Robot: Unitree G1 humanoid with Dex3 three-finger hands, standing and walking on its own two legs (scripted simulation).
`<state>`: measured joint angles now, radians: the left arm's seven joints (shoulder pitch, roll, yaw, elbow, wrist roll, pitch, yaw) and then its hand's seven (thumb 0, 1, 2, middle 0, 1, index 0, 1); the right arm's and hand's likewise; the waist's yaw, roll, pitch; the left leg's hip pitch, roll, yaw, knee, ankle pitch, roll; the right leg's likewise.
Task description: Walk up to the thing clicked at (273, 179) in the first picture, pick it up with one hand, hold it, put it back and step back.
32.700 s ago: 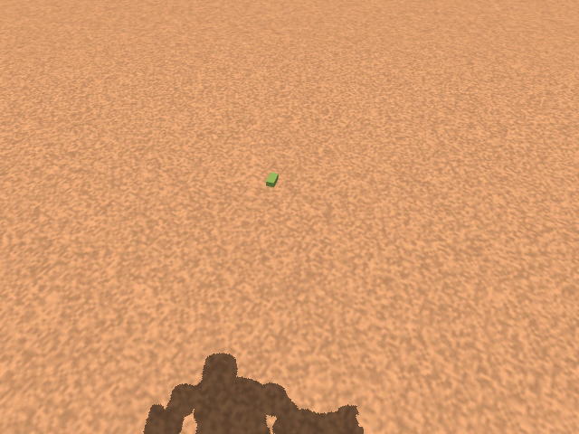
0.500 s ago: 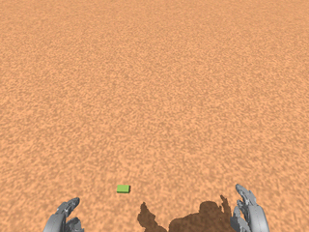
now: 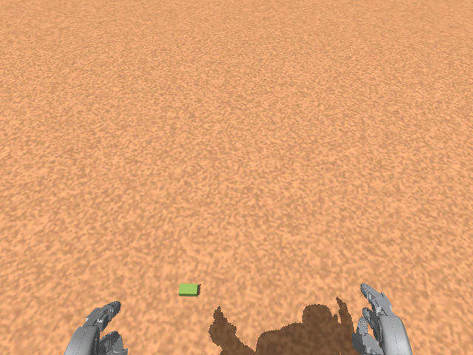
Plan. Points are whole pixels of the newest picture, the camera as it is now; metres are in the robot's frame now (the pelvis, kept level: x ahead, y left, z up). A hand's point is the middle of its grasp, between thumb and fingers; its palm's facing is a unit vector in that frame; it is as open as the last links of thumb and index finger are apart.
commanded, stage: home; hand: left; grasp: from above
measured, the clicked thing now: (188, 289) +0.49 +0.16 -0.70
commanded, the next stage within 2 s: stand in 0.38 s
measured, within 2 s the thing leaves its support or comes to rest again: neither
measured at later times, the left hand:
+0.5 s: hand out of the picture +0.16 +0.19 -0.05, palm faces +0.02 -0.97 -0.23, open 7.4 cm
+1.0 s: hand out of the picture +0.06 +0.24 -0.11, palm faces +0.05 -0.95 -0.30, open 7.4 cm
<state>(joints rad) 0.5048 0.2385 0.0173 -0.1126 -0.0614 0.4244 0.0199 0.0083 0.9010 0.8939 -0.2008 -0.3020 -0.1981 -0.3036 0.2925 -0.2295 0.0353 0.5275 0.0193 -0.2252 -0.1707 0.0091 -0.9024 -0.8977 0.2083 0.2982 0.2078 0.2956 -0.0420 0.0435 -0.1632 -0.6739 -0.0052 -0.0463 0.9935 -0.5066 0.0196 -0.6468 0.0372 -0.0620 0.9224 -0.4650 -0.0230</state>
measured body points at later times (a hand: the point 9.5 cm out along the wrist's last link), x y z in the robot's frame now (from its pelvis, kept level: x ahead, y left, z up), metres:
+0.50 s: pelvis +0.00 +0.01 +0.00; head +0.02 +0.01 +0.45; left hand +0.16 +0.24 -0.03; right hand +0.16 -0.24 -0.06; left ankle -0.01 +0.10 -0.68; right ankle +0.00 -0.11 -0.68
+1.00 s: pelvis -0.01 +0.01 +0.05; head +0.00 +0.01 +0.50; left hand +0.05 +0.29 -0.08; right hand +0.08 -0.27 -0.08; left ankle -0.01 +0.10 -0.68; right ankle +0.00 -0.11 -0.68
